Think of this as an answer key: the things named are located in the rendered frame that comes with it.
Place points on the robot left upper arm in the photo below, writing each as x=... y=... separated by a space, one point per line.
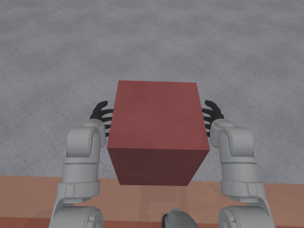
x=78 y=217

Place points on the robot right forearm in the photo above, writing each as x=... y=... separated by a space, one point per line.
x=238 y=158

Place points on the right robot thigh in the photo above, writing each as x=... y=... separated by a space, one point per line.
x=179 y=219

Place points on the right robot hand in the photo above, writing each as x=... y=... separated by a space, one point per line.
x=215 y=114

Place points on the robot right upper arm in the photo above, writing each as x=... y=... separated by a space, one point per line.
x=233 y=216

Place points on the left robot hand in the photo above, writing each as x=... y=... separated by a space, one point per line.
x=97 y=113

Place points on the right robot shin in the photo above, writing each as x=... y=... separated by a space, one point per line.
x=174 y=210

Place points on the robot left forearm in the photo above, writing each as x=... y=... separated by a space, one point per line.
x=80 y=170

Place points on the carton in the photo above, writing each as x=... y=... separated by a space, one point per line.
x=157 y=135

